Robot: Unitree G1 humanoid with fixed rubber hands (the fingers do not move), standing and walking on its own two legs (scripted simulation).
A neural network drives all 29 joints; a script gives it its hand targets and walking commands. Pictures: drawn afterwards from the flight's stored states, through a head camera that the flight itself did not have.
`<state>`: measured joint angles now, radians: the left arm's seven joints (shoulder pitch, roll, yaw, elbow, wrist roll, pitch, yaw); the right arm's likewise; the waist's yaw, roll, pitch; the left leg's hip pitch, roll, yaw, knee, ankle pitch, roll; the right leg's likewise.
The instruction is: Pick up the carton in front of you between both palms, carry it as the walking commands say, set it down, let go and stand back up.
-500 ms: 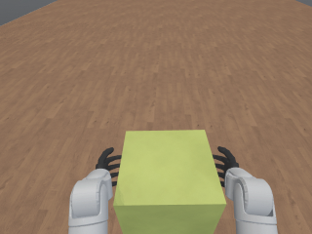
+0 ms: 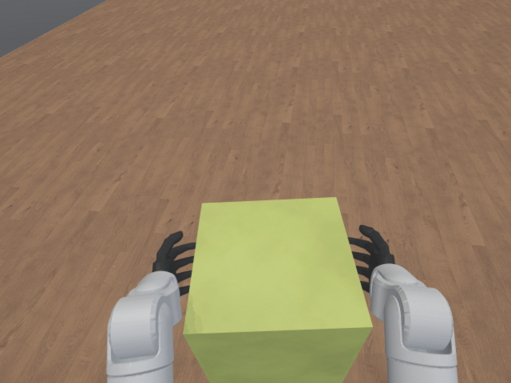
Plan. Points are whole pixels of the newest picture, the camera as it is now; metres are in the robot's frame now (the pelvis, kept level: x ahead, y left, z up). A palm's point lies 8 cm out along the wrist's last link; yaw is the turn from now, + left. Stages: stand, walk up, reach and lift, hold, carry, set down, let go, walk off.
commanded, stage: carry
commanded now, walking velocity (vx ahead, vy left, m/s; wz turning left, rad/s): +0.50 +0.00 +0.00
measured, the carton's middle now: (273, 298) +0.28 +0.00 +0.00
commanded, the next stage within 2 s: none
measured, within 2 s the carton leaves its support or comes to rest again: neither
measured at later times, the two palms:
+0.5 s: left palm (190, 150) +0.61 +0.18 +0.06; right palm (326, 148) +0.58 -0.12 +0.07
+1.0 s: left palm (224, 74) +0.94 +0.13 +0.09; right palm (326, 71) +0.94 -0.17 +0.08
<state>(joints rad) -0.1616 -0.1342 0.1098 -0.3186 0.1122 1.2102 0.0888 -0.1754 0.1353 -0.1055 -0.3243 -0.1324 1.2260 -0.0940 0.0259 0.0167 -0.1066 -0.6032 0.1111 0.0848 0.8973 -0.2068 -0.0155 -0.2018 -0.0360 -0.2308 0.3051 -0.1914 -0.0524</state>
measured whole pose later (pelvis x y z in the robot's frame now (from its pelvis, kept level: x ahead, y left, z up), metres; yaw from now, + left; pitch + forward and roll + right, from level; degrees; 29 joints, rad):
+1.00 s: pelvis +0.66 -0.02 +0.00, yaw +0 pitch +4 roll +2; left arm -0.18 -0.14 0.12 -0.36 0.10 1.20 0.09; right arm -0.19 0.14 -0.10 -0.36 -0.13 1.21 -0.09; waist 0.02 0.01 -0.04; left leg -0.60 0.10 0.08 0.90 -0.21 -0.02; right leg -0.19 -0.03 -0.21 0.30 -0.18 -0.06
